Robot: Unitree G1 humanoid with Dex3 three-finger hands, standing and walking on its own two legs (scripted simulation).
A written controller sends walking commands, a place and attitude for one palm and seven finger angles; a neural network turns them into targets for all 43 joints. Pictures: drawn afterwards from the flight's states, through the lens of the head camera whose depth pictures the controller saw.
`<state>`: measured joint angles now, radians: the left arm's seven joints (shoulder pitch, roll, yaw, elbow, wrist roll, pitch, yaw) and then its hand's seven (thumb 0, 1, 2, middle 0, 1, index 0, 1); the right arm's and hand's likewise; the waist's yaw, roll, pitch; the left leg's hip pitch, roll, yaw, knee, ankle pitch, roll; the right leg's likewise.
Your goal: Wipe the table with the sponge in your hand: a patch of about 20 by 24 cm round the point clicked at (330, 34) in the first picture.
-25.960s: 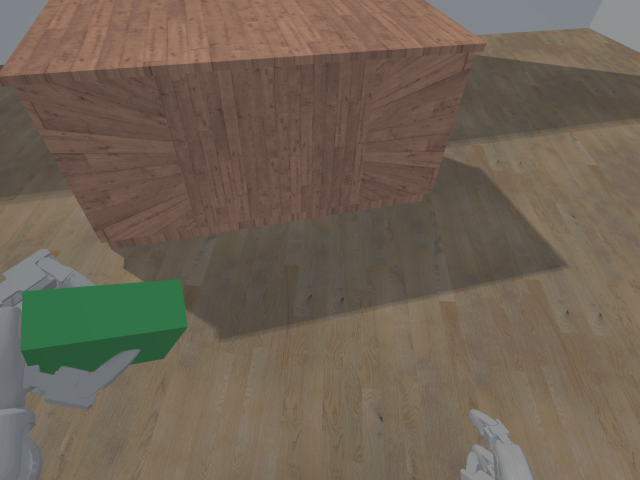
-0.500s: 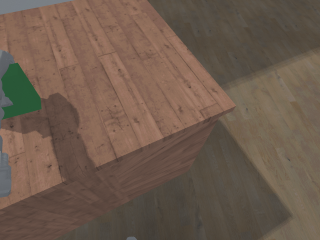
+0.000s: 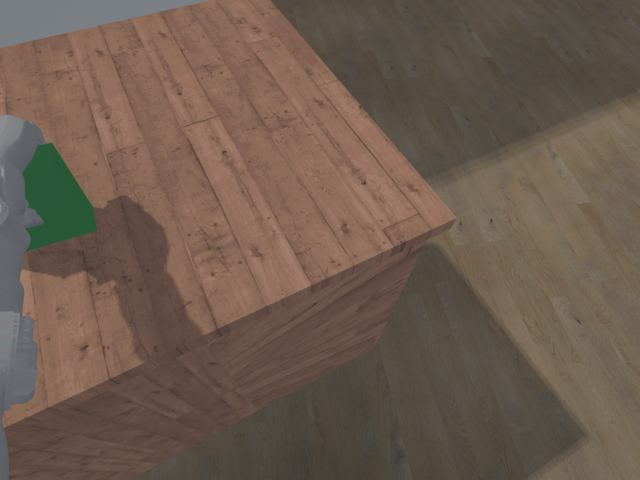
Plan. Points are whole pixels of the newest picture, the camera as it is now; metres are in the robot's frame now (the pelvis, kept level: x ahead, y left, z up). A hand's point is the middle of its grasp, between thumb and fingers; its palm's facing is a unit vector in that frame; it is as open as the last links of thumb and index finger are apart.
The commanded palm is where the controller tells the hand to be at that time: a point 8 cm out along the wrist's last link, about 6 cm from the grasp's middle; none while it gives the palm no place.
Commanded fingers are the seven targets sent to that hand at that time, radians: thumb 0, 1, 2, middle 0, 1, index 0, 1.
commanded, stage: wipe back along the middle lane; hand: left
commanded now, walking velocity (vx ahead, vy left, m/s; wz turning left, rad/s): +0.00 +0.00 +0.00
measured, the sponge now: (30, 213) +0.44 +0.37 +0.05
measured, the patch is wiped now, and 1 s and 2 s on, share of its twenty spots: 0.40 0.40 0.60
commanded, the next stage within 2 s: slide across to the third lane in 1.44 s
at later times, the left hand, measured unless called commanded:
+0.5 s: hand (21, 214) +0.41 +0.34 +0.09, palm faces -0.08 +0.03 -1.00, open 9.0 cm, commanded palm +0.38 +0.32 +0.12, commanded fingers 0.00 0.10 1.30 -1.20 -1.60 -1.20 -1.60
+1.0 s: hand (37, 248) +0.36 +0.31 +0.09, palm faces -0.04 +0.02 -1.00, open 8.9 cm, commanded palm +0.33 +0.29 +0.11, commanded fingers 0.00 0.10 1.30 -1.20 -1.60 -1.20 -1.60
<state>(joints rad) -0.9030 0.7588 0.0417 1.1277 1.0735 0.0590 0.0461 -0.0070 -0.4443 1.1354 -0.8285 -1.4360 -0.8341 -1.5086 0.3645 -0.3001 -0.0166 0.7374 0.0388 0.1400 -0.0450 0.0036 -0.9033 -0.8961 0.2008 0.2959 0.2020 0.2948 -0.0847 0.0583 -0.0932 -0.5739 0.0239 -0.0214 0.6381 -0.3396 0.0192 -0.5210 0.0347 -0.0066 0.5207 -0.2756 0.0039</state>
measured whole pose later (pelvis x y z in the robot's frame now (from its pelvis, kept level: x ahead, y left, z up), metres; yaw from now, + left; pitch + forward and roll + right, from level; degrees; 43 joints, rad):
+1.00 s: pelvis +0.00 +0.00 +0.01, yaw +1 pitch +7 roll -1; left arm -0.47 0.50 -0.09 0.60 0.98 0.29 0.09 0.01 -0.42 1.13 -0.80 -1.48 -0.81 -1.55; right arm 0.20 -0.28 0.01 0.68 0.07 0.15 -0.03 0.01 -0.90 -0.90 0.20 0.30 0.20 0.29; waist 0.03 0.08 -0.12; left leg -0.37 0.00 -0.02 0.57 -0.33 0.02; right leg -0.35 0.01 0.00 0.52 -0.30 0.00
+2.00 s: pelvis -0.01 -0.01 +0.01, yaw +2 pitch +3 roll +0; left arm -0.33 0.37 -0.24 0.32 0.98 0.42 0.06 0.01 -0.43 1.12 -0.80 -1.47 -0.84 -1.46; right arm 0.11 -0.26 0.03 0.68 0.07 0.10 -0.03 0.01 -0.90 -0.90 0.20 0.30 0.20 0.29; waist 0.09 0.10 -0.08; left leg -0.27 -0.02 -0.03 0.52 -0.30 0.01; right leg -0.26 -0.01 -0.02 0.51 -0.30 -0.01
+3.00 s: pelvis -0.02 -0.04 +0.00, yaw +1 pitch +9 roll +0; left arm -0.72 0.46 -0.09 0.91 1.00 0.27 0.10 -0.01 -0.45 1.13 -0.83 -1.45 -0.86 -1.44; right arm 0.25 -0.30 0.00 0.74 0.06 0.13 -0.04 0.01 -0.91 -0.90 0.20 0.30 0.20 0.29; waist -0.03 0.07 -0.11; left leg -0.43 0.03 -0.03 0.56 -0.29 -0.01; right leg -0.42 0.05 -0.01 0.55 -0.28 -0.04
